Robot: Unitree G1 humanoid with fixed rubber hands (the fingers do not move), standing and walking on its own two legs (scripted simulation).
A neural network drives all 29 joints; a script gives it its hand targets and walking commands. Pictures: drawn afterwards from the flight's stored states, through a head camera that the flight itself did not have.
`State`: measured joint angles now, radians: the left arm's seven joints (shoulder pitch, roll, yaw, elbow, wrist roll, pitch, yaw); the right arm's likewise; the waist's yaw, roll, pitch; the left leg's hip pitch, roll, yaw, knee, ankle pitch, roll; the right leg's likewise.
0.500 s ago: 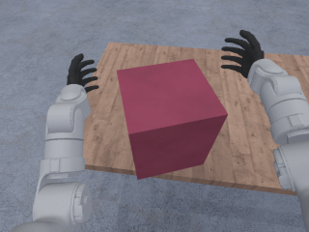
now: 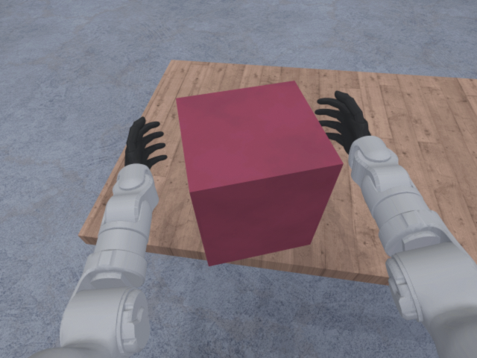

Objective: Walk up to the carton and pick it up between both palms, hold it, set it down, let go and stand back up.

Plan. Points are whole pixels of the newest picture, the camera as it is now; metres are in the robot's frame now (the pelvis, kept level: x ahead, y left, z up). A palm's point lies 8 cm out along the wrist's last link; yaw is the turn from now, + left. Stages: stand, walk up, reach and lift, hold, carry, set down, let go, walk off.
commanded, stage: reach and lift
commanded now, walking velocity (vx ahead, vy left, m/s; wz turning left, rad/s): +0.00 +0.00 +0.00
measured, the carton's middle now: (249, 178) +0.41 +0.10 +0.05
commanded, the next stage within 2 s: none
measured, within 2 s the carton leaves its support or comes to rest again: neither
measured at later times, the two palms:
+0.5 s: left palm (161, 169) +0.36 +0.24 +0.08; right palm (339, 151) +0.48 -0.05 +0.09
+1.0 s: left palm (160, 168) +0.36 +0.24 +0.09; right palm (335, 143) +0.47 -0.04 +0.11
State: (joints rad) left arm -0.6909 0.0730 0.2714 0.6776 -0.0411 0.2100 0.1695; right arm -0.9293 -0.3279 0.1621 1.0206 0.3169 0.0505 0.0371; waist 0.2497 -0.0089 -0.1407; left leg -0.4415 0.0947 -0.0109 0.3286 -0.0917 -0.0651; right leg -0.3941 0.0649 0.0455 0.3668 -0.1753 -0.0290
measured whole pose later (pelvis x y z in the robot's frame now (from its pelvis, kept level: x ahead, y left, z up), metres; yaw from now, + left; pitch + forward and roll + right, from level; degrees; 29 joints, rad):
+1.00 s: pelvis +0.02 +0.01 +0.01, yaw +2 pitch +9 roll -1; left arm -0.59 -0.17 0.45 0.52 0.32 0.16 0.14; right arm -0.92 -0.12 -0.13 1.13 0.02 -0.05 0.02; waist 0.17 0.01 -0.09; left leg -0.34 0.08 -0.03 0.30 -0.11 -0.07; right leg -0.25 0.04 0.02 0.27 -0.17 -0.02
